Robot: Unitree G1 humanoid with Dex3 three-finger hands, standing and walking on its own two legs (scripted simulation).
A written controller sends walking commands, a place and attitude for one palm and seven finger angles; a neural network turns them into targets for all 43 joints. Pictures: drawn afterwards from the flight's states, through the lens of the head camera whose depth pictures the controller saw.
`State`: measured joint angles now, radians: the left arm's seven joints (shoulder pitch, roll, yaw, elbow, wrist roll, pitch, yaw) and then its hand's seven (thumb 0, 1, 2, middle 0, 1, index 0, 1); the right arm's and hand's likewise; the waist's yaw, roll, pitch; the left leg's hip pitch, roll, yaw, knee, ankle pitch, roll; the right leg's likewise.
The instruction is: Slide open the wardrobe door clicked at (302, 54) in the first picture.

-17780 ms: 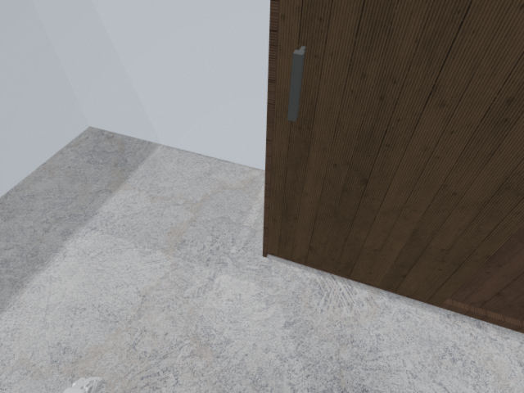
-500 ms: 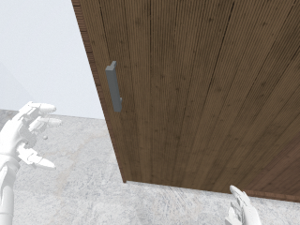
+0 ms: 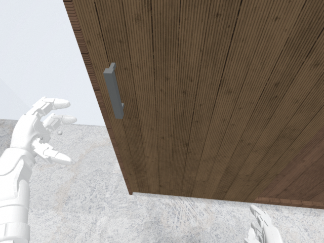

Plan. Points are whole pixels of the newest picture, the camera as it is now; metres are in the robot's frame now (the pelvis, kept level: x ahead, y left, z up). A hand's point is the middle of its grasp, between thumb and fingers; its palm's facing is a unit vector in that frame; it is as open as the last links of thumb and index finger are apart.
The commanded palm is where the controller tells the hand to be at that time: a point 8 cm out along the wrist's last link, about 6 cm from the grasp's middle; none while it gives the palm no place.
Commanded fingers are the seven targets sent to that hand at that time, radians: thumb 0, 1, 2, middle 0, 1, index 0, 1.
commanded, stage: move the hooked fingers beside the handle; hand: left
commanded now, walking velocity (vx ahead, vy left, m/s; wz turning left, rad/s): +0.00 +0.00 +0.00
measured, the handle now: (116, 91) +0.50 +0.17 +0.11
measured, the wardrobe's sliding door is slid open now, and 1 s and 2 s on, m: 0.00 0.00 0.00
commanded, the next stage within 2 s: feel for the door with the fingertips in 1.98 s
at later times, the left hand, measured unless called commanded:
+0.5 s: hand (68, 118) +0.37 +0.25 +0.13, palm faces -0.02 -1.00 -0.03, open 14.0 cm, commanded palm +0.34 +0.30 +0.12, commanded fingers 0.00 -0.50 0.30 -0.30 -1.20 -0.30 -1.20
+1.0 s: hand (80, 106) +0.42 +0.25 +0.12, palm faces -0.04 -1.00 -0.01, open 14.0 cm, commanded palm +0.40 +0.30 +0.12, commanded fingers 0.00 -0.50 0.30 -0.30 -1.20 -0.30 -1.20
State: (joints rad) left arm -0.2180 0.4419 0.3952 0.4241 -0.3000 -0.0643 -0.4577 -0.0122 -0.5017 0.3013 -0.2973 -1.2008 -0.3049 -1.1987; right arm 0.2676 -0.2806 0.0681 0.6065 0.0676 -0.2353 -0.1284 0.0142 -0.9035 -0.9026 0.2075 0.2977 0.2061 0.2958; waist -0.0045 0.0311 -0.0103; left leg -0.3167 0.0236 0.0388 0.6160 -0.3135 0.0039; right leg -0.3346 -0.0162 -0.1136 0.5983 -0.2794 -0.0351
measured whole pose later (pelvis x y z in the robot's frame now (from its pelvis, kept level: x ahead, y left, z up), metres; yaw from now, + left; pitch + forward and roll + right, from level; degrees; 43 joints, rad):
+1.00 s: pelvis +0.01 +0.02 +0.00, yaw -1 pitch +7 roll -1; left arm -0.57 0.48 0.37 0.83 -0.23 -0.18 -0.41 -0.01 -0.50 0.30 -0.30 -1.20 -0.30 -1.20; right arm 0.34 -0.28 0.05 0.62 0.06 -0.10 -0.09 0.01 -0.90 -0.90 0.21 0.30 0.21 0.30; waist -0.06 0.01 -0.05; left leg -0.44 0.02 0.06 0.66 -0.34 0.03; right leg -0.45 -0.02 -0.09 0.62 -0.28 -0.01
